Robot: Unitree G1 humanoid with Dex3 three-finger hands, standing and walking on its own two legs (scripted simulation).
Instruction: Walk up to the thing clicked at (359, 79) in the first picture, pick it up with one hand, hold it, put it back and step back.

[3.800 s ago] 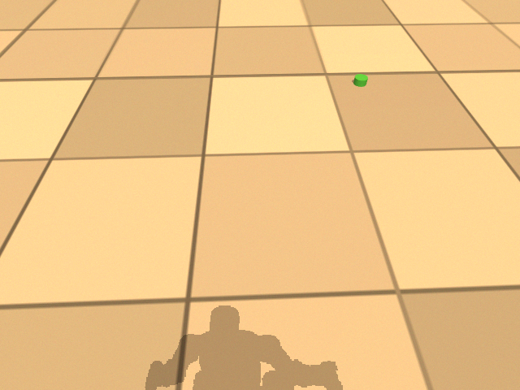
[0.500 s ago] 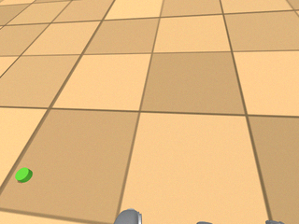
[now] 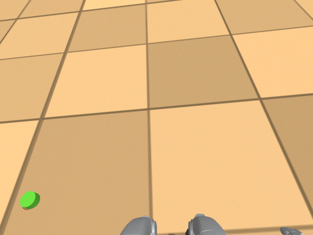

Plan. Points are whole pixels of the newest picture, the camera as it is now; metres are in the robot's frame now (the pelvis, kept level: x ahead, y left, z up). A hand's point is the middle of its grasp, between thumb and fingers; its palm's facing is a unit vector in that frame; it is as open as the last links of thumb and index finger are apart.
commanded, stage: walk up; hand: left
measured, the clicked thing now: (30, 199) +0.42 +0.83 -0.70
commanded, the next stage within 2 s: none
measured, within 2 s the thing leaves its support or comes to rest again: neither
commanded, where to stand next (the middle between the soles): -0.04 +0.74 m, yaw -22 degrees
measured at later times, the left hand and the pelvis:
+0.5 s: hand out of the picture +0.08 +0.54 -0.10, palm faces -0.16 -0.80 -0.58, open 7.4 cm; pelvis -0.03 +0.23 +0.01, yaw -7 degrees
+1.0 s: hand out of the picture +0.05 +0.81 -0.12, palm faces -0.18 -0.74 -0.64, open 7.4 cm; pelvis -0.09 +0.49 -0.01, yaw -12 degrees
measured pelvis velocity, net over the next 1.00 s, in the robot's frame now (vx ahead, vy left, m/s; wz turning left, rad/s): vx -0.09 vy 0.49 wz -0.21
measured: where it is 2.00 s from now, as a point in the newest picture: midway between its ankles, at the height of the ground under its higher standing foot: outside the picture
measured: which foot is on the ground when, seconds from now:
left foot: up 0.00-0.24, down 0.26-0.54, up 0.56-0.86, down 0.88-1.00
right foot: down 0.00-0.28, up 0.30-0.50, down 0.52-0.90, up 0.92-1.00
